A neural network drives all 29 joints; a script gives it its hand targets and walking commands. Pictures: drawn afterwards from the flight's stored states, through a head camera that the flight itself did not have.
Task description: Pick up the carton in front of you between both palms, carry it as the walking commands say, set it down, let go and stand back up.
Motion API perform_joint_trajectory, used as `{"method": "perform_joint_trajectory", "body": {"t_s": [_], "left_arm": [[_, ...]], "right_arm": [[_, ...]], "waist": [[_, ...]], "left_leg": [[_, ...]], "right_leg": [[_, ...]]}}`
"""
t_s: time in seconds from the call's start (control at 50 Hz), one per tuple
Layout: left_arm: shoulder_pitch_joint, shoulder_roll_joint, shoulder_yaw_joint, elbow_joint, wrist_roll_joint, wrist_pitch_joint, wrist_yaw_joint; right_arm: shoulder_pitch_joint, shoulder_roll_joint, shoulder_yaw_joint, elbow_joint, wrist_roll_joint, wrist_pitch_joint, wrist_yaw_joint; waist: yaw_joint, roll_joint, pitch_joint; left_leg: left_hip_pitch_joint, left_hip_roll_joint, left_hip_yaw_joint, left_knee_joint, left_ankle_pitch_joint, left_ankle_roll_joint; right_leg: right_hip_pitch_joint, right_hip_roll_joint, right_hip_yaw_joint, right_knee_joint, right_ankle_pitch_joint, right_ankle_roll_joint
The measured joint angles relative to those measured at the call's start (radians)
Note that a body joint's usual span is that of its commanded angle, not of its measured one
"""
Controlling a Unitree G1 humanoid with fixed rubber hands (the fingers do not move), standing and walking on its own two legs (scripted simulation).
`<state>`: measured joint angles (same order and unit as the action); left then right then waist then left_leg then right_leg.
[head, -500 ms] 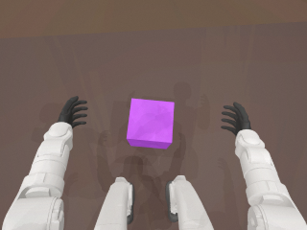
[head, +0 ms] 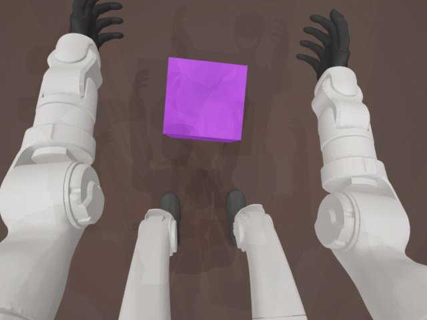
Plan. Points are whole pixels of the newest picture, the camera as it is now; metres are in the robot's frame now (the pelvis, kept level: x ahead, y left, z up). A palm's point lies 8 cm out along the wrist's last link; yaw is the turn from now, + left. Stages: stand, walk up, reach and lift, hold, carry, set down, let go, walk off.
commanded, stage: reach and lift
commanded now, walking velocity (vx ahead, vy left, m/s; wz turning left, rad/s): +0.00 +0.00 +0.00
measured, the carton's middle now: (203, 106) +0.50 -0.01 -0.52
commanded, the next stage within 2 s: none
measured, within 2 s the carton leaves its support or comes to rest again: leaves its support in 1.66 s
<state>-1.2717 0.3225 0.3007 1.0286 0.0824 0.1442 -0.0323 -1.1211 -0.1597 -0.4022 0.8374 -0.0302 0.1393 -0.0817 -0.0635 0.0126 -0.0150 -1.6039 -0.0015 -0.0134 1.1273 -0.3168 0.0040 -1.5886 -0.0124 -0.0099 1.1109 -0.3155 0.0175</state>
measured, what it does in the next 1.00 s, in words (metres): lowers itself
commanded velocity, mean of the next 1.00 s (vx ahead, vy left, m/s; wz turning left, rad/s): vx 0.00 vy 0.00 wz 0.00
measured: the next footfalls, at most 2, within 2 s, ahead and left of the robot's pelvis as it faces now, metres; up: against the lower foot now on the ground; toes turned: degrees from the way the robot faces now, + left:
none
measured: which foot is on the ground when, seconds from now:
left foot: down 0.00-1.00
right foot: down 0.00-1.00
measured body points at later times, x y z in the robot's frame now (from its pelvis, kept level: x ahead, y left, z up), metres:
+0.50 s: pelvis -0.03 +0.00 -0.20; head +0.33 +0.00 +0.07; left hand +0.53 +0.18 -0.36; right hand +0.49 -0.21 -0.36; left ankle +0.07 +0.12 -0.61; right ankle +0.07 -0.13 -0.61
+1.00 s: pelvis -0.04 +0.00 -0.28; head +0.34 +0.00 -0.05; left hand +0.54 +0.16 -0.46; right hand +0.51 -0.20 -0.46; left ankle +0.07 +0.12 -0.61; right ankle +0.07 -0.13 -0.61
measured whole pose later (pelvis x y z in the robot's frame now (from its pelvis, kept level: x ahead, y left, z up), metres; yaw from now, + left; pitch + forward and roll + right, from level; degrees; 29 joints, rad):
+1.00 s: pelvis -0.04 +0.00 -0.28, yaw -1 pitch +37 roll -1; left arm -1.53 0.44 -0.05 1.16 -0.29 0.05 0.11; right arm -1.47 -0.34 -0.08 1.12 0.30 0.03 -0.16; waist -0.04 -0.02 0.40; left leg -2.28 -0.01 -0.03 2.22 -0.58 -0.01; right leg -2.27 0.01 0.01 2.21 -0.58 0.03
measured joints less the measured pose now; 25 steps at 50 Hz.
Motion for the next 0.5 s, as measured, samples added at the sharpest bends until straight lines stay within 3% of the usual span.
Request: {"method": "perform_joint_trajectory", "body": {"t_s": [0.2, 0.4, 0.5], "left_arm": [[0.092, -0.053, 0.022, -0.010, 0.011, -0.069, 0.035], [0.039, 0.040, -0.157, -0.053, -0.181, -0.067, 0.102], [-0.053, 0.085, -0.222, -0.015, -0.253, -0.040, 0.120]], "right_arm": [[0.057, 0.014, -0.018, 0.048, -0.019, -0.081, 0.010], [-0.013, -0.076, 0.149, 0.039, 0.167, -0.075, -0.050], [-0.096, -0.113, 0.207, 0.067, 0.237, -0.045, -0.077]], "waist": [[0.014, 0.004, -0.114], [0.015, -0.008, 0.013], [0.016, -0.011, 0.115]], "left_leg": [[-0.269, 0.000, -0.005, 0.251, -0.114, -0.003], [-0.541, -0.003, -0.011, 0.652, -0.209, -0.008], [-0.610, -0.003, -0.014, 0.798, -0.214, -0.009]], "right_leg": [[-0.270, 0.008, 0.007, 0.250, -0.111, 0.006], [-0.541, 0.016, 0.011, 0.650, -0.207, 0.008], [-0.609, 0.020, 0.011, 0.795, -0.212, 0.011]]}}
